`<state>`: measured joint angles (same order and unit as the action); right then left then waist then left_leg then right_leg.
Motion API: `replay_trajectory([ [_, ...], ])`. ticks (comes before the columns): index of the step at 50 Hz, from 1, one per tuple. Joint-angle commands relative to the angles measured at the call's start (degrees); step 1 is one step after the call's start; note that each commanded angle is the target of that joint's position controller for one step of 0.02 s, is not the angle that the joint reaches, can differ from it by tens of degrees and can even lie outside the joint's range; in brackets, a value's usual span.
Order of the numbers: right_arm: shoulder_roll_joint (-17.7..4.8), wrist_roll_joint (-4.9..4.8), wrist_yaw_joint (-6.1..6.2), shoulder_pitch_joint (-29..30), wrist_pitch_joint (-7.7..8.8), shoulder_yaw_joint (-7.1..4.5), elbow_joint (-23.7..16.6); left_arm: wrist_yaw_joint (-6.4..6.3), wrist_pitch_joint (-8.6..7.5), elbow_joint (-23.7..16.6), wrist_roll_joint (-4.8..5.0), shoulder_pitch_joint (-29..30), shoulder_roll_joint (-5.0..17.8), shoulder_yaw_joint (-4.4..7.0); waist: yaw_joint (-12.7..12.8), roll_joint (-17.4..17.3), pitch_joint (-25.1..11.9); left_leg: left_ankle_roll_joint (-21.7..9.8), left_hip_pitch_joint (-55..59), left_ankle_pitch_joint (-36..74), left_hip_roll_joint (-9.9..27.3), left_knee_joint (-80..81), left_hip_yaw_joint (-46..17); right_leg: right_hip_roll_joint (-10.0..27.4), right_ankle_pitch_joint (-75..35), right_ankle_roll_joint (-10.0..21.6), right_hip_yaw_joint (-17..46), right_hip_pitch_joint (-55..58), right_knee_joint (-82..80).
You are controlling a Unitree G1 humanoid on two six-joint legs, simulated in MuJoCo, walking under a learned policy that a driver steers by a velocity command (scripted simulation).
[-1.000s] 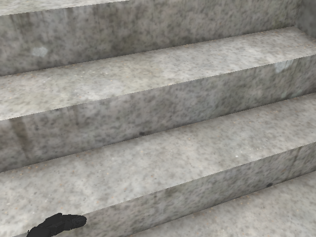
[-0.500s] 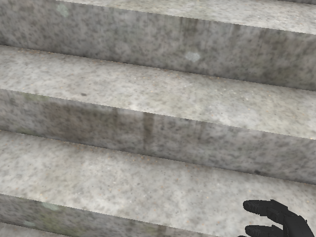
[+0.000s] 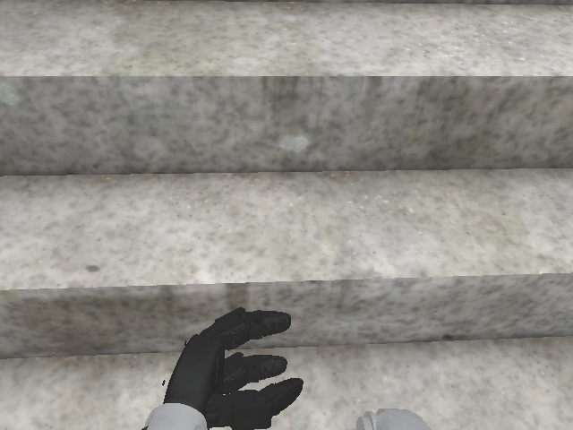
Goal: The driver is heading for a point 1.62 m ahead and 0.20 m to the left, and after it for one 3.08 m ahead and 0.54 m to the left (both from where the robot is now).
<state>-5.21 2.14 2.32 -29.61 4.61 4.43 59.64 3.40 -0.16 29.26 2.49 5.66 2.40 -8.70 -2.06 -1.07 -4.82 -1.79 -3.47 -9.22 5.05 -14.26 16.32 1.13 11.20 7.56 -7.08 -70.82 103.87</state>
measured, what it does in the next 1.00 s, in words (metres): climbs, turning left: right foot 0.20 m higher, then left foot 0.20 m higher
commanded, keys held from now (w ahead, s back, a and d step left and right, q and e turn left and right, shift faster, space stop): w+e+shift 0.08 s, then w+shift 0.12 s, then w+q+shift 0.76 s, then w+shift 0.04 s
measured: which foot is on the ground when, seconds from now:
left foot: down 0.00-0.08, up 0.10-0.50, down 0.52-0.90, up 0.92-1.00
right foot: up 0.00-0.04, down 0.06-0.54, up 0.56-0.88, down 0.90-1.00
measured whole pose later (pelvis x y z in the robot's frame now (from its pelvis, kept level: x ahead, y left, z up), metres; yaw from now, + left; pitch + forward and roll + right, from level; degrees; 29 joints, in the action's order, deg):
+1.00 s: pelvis +0.53 +0.04 +0.48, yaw +24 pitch +4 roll -4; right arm -14.6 1.5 -3.6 -17.4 3.5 -1.6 49.5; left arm -2.5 -5.9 38.2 -2.3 -5.7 7.9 -3.5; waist 3.3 -2.8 -8.0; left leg -9.6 -35.9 -5.0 -9.3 -94.6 -9.5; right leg 4.4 32.5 0.2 -6.6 -40.1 68.7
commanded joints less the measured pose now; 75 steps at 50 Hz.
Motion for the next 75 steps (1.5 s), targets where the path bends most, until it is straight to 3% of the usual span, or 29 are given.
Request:
replay_trajectory([
  [1, -29.0, -2.83, 2.31, 1.4, 1.06, -6.37, -2.6, -0.15, -0.65, -4.3, -1.51, -4.2, 10.6, 5.39, 13.6, -15.5, -13.0, -6.2, 3.3, 124.8, 12.7, -2.0, -2.1, -8.6, 29.1, 1.4, -11.4, 36.1, -18.1],
  [4, -25.9, -1.89, 2.48, 18.3, -1.11, -8.08, -17.4, 1.71, -0.11, 3.8, -3.4, -23.8, 21.1, 10.81, 16.8, -3.4, -15.6, -10.6, -2.9, 89.8, 12.5, -40.1, -8.1, -7.8, 21.4, 6.4, 13.9, 56.1, -54.7],
  [5, -13.6, -0.64, -0.06, 22.5, 0.78, -5.66, -23.2, -0.09, 1.04, 5.9, -5.1, -20.8, 23.1, 11.57, 9.7, 22.8, -9.7, -8.5, -31.7, 20.8, -2.6, -63.5, -10.2, -0.1, 27.4, 13.3, 42.7, 59.6, -71.9],
  [6, -8.3, 0.34, -2.57, 33.0, 2.87, -4.91, -28.4, -1.69, 0.08, 6.2, -7.32, -17.9, 15.5, 9.1, 7.1, 19.7, -3.4, -8.0, -45.1, 4.3, -10.1, -96.7, -23.3, 3.6, 34.9, 14.0, 59.7, 51.7, -83.0],
  [10, 6.5, 1.33, -6.8, 24.7, 4.05, 2.69, -33.5, 0.55, -2.45, 16.5, -3.95, -20.2, 3.2, 5.63, -5.2, 0.4, 6.0, -8.8, -67.2, -0.2, -6.0, -118.0, -25.5, -0.5, 8.0, 2.2, 29.4, 46.8, -73.2],
  [15, 4.3, -3.34, -4.28, 28.6, 2.07, 4.01, -30.2, -0.6, -4.62, 22.2, -5.59, -22.7, 8.2, 6.49, -2.0, 0.1, 8.0, -6.2, -80.1, 2.4, -10.0, -129.4, -27.3, 7.3, 1.5, 1.7, 23.7, 44.2, -80.9],
  [20, 4.9, -2.26, -3.85, 53.4, 1.15, 6.19, -39.7, -3.66, -5.24, 28.0, -2.13, -34.7, 10.2, 6.37, 5.6, 0.8, 4.8, -3.3, -69.7, 2.5, -3.5, -95.2, -9.4, 11.7, -1.2, 1.8, 19.0, 42.3, -102.0],
  [22, 4.6, -1.11, -5.08, 48.5, 1.28, 5.57, -39.8, -4.59, -4.2, 30.0, -2.32, -30.8, 13.4, 6.69, -0.9, 5.5, -4.9, -6.9, -48.8, -6.4, -2.9, -79.7, -7.9, 10.5, -45.5, 0.9, 6.0, 50.9, -98.6],
  [25, -11.5, -0.49, -5.96, 28.4, 0.91, -2.1, -31.8, -5.48, -6.31, 27.4, -2.96, -31.0, 25.6, 9.48, -8.2, 17.8, -19.2, -7.5, -27.4, -29.8, -11.8, -57.5, -4.3, 15.2, -127.1, 4.9, 5.8, 73.9, -72.7],
  [27, -20.9, 1.38, -6.89, 8.5, -0.77, -6.11, -21.1, -3.87, -7.88, 18.3, -5.23, -20.0, 23.5, 10.56, -11.6, -5.9, -21.6, -14.4, -4.5, -28.1, -5.5, -29.8, -40.6, 10.4, -99.9, 6.6, 8.7, 53.4, -43.8],
  [28, -21.2, 1.49, -4.1, 7.3, -3.09, -6.89, -18.4, -2.52, -8.68, 14.5, -6.23, -11.3, 15.3, 9.01, -10.3, -24.9, -16.4, -23.2, -0.3, -37.6, 3.3, -4.5, -71.7, -7.0, -23.5, 1.2, 9.7, 30.2, -12.5],
  [29, -10.7, 1.97, -3.43, 8.3, -3.26, -3.84, -15.7, 0.17, -10.63, 7.8, -5.94, -4.5, 10.5, 8.37, -4.6, -14.1, -6.6, -19.5, -6.9, -45.1, 4.8, -1.0, -78.1, -7.2, -11.9, 2.5, 17.9, 17.0, 10.7],
  [32, -0.1, -0.27, -5.21, 11.9, -2.08, -1.33, -9.5, 2.92, -10.28, -1.2, -8.02, -3.8, -0.4, 3.42, 6.3, 4.8, 7.3, -11.5, -17.9, -22.1, -2.1, -12.3, -51.8, -3.5, -3.4, 4.9, 15.0, -4.1, 35.2],
  [35, -1.8, 0.64, -6.23, 19.8, -2.21, -1.78, -8.0, 2.2, -9.64, -1.9, -5.41, -10.1, -0.8, 0.15, 13.8, 3.9, 9.5, -6.8, -30.8, -10.3, -6.6, -7.3, -35.1, 0.7, -5.2, 1.1, 10.4, -1.9, 25.9],
  [41, -10.1, -4.47, -3.47, 5.3, -1.68, -4.44, -5.7, -3.23, -9.98, -14.1, -7.68, 17.1, -2.6, -4.33, 3.6, 2.4, 4.4, -12.2, -45.9, -0.2, -4.8, 12.0, -38.5, 3.2, 5.8, -4.8, -2.7, 23.0, -10.6],
  [45, -25.9, -0.91, -1.55, 18.1, 1.26, -9.54, -10.0, -3.89, -10.19, -0.4, -4.25, -27.2, 21.3, 9.35, 24.5, -9.1, -28.4, -12.4, -11.2, 100.0, 0.7, -28.6, -38.1, -0.2, 34.2, -0.6, 15.3, 65.7, -40.1],
  [46, -20.3, -0.51, -2.62, 23.8, 2.92, -8.58, -14.5, -3.75, -9.16, 5.6, -5.61, -38.0, 28.6, 11.74, 23.9, 8.7, -31.9, -13.7, -21.2, 89.0, -4.4, -45.9, -33.8, 8.3, 38.3, 4.0, 36.5, 78.1, -56.8],
  [47, -7.4, 0.67, -4.71, 26.6, 3.36, -5.8, -18.5, -5.84, -7.01, 9.2, -4.91, -36.4, 28.0, 12.21, 18.7, 33.9, -26.9, -9.4, -47.0, 13.3, -14.5, -77.8, -31.5, 20.8, 37.8, 11.0, 71.1, 83.3, -81.8],
  [49, -3.2, -1.21, -8.06, 33.3, 1.75, -4.42, -26.8, -7.51, -3.75, 12.3, -4.04, -19.5, 9.5, 7.72, 8.4, 16.4, 1.3, -6.5, -69.4, -2.3, -10.5, -114.5, -30.5, 22.9, 42.0, 10.1, 57.6, 59.5, -77.1],
  [51, 2.0, -1.01, -8.67, 28.9, 0.0, -1.39, -30.0, -5.8, -3.66, 19.4, -4.74, -18.0, -2.7, 5.4, 0.4, 4.0, 6.7, -9.9, -69.1, 0.0, -6.7, -116.2, -28.6, 18.4, 25.6, 1.4, 32.6, 46.1, -73.7],
  [54, 2.8, -4.28, -8.49, 22.7, -0.49, 0.91, -29.9, -3.84, -4.01, 23.9, -4.61, -17.9, 0.3, 6.17, -6.3, -0.4, 9.8, -8.2, -65.4, 2.5, -3.3, -107.5, -30.8, 14.8, 11.9, -0.6, 15.3, 35.7, -81.8],
  [60, -1.6, 0.18, -5.13, 33.6, -1.81, 2.14, -31.4, -4.38, -5.03, 22.4, -3.39, -20.5, 15.8, 9.2, -2.8, -1.0, 0.6, -2.9, -43.9, 7.1, 3.7, -78.6, -12.3, 13.3, -4.7, 2.8, 7.3, 44.1, -96.9],
  [64, -14.8, -1.68, -5.67, 26.7, 2.52, -3.3, -31.1, -4.91, -3.31, 22.1, -3.52, -24.9, 23.4, 11.5, -7.4, 10.4, -10.7, -2.0, -11.3, 3.6, -2.0, -18.0, -12.5, 7.4, -66.6, -0.5, 9.3, 70.0, -67.4],
  [66, -18.8, -1.51, -4.64, 15.5, 0.35, -6.66, -21.6, -5.03, -4.58, 13.9, -2.46, -18.8, 17.8, 11.45, -6.1, 6.6, -5.7, -0.8, 1.9, 21.6, 2.8, 3.5, -19.6, 4.0, -32.8, -3.0, 11.9, 56.8, -40.6],
  [68, -15.8, 3.95, -3.97, 4.2, -1.33, -5.1, -13.4, -2.4, -8.96, 8.4, -2.63, -14.6, 1.4, 8.71, -2.8, -21.6, -2.4, -1.4, 31.9, 107.5, 15.3, -28.9, -21.3, -8.0, 22.7, -2.3, 15.9, -0.8, 22.3],
  [69, -12.6, 5.94, -4.67, -0.2, -2.1, -5.04, -13.1, -1.26, -9.66, 5.9, 0.59, -14.2, 3.6, 9.01, -4.8, -18.9, -13.3, -6.5, 37.2, 99.4, 21.0, -28.9, -26.2, -8.5, 23.2, -2.1, 15.9, -12.8, 42.9],
  [71, -11.0, 4.47, -3.62, 5.2, -2.2, -6.49, -8.2, -1.35, -7.48, -4.4, 3.41, 2.0, -2.5, 4.7, -4.8, -17.3, -4.5, -9.5, 36.4, 48.3, 23.0, -12.5, -26.3, -0.3, 30.1, -4.7, 13.8, -34.4, 50.0],
  [73, -6.8, 4.07, -2.01, -25.8, -0.83, -6.33, 5.8, -0.96, -9.46, -18.1, -5.58, 35.7, -4.7, 1.19, -22.5, -16.8, -7.4, -7.3, 59.3, 91.2, 14.0, -17.4, -28.5, -1.2, 43.5, -10.2, -1.4, -36.7, 35.6],
  [75, -6.1, 3.71, 1.88, -18.5, 0.54, -5.84, 5.5, 0.35, -7.63, -21.7, -4.26, 27.8, -2.6, 0.35, -13.0, -15.9, -19.4, -5.9, 64.5, 113.4, 17.3, -21.1, -33.1, 1.5, 44.1, -9.9, 8.1, -19.4, 7.2],
])
Velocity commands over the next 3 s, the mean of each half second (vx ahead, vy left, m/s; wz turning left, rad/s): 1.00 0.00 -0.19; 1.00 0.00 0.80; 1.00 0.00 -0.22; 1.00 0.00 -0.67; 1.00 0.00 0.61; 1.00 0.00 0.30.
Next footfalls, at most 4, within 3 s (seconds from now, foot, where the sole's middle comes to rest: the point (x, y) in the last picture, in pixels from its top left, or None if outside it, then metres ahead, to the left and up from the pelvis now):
0.06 right None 0.13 -0.07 -0.59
0.52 left None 0.39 0.07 -0.39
0.90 right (337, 218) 0.66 -0.08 -0.19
1.34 left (68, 228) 0.64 0.35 -0.19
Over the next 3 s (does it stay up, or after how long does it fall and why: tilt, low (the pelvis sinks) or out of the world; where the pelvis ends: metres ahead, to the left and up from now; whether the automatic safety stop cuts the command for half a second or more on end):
stays up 1.38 0.24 1.19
